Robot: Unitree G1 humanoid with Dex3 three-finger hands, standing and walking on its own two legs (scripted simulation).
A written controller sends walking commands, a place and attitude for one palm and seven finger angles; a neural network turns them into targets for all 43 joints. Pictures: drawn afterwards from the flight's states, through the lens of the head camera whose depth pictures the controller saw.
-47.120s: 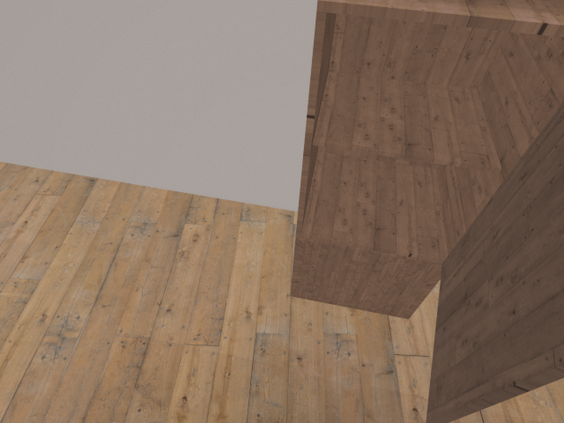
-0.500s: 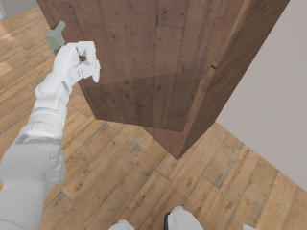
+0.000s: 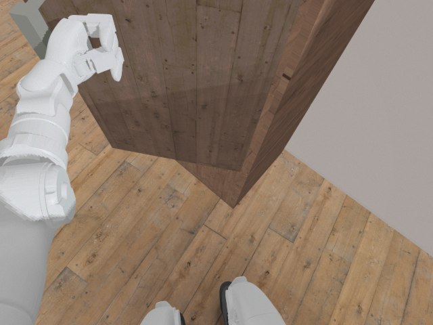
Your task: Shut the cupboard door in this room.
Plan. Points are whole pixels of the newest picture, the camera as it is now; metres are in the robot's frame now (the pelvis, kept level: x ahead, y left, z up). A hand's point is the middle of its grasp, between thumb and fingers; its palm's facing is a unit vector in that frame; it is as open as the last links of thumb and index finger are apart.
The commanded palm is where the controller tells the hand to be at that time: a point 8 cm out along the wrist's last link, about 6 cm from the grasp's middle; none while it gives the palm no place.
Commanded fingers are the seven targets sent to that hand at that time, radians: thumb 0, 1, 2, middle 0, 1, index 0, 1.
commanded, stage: push the door shut along its arc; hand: left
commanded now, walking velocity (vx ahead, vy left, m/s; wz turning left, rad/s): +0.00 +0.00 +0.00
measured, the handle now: (54, 42) +0.59 +0.19 +0.12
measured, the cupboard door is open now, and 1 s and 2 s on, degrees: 31 15 15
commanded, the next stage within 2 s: pull the fist back off the door in 0.42 s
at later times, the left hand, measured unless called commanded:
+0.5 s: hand (135, 39) +0.57 +0.06 +0.13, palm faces -0.46 -0.89 -0.02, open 3.4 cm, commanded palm +0.59 +0.09 +0.13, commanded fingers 0.00 0.90 0.90 -1.30 -1.50 -1.30 -1.50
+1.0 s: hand (147, 43) +0.55 +0.04 +0.14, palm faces +0.02 -1.00 +0.01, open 3.1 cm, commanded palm +0.51 +0.10 +0.13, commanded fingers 0.00 0.90 0.90 -1.30 -1.50 -1.30 -1.50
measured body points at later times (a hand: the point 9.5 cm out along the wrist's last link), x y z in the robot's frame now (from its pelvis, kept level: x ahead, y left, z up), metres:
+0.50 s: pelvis +0.01 +0.01 -0.01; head +0.17 +0.01 +0.41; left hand +0.59 +0.11 +0.14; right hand -0.02 -0.27 -0.12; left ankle -0.01 +0.10 -0.69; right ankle +0.06 -0.11 -0.69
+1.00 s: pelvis +0.03 -0.01 +0.01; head +0.12 -0.03 +0.45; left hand +0.55 +0.10 +0.14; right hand +0.01 -0.26 -0.12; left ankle -0.02 +0.10 -0.69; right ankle +0.06 -0.11 -0.69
